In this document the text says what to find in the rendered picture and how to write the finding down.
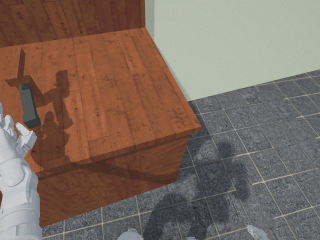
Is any right robot hand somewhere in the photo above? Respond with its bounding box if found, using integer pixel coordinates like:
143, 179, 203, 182
246, 225, 269, 240

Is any robot left shin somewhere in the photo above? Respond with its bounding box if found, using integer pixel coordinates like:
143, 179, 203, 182
128, 228, 138, 233

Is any tap lever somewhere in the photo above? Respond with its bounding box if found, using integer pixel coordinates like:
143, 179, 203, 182
19, 84, 41, 129

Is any left robot forearm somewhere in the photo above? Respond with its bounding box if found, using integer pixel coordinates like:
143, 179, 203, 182
0, 158, 42, 240

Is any left robot hand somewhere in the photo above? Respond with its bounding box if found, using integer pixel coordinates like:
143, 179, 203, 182
0, 102, 37, 165

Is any counter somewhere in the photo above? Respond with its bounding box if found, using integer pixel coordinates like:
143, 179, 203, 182
0, 0, 202, 228

